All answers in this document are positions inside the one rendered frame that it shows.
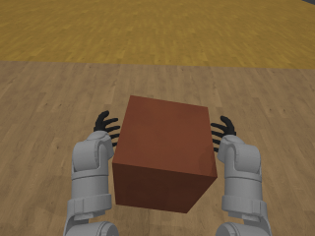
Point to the left robot hand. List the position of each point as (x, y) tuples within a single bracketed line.
[(100, 125)]

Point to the robot left upper arm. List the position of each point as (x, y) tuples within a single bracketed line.
[(101, 228)]

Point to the carton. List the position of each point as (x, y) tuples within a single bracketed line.
[(164, 157)]

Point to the left robot forearm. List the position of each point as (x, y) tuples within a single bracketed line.
[(89, 174)]

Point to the right robot hand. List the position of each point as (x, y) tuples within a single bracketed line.
[(227, 130)]

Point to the right robot forearm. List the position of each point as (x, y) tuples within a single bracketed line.
[(243, 195)]

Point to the robot right upper arm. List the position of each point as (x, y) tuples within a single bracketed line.
[(238, 229)]

